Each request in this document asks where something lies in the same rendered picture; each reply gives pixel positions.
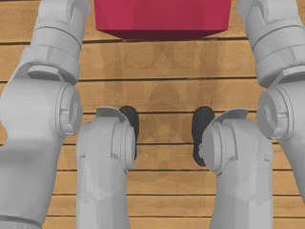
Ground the robot right forearm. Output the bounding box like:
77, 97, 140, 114
236, 0, 305, 89

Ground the carton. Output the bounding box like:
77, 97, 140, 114
93, 0, 232, 40

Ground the right robot upper arm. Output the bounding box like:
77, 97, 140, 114
255, 80, 305, 204

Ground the robot left forearm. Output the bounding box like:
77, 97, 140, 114
0, 0, 92, 128

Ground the robot left thigh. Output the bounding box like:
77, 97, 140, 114
76, 116, 135, 229

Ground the right robot shin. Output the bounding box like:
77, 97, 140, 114
198, 108, 274, 167

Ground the left robot upper arm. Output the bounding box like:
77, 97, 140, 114
0, 77, 84, 229

